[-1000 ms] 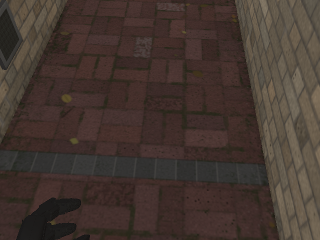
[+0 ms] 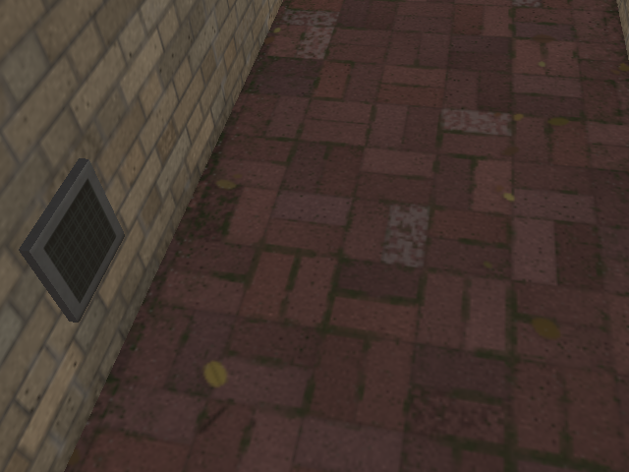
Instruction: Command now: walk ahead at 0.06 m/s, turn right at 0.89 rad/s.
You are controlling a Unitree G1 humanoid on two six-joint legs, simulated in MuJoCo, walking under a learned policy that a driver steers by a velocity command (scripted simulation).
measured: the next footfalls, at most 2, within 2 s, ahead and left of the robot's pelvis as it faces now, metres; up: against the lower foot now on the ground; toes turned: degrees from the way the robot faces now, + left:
left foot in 0.48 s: +0.20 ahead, +0.11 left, +0.00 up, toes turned -31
right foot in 0.82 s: +0.03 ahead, -0.07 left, +0.00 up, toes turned -16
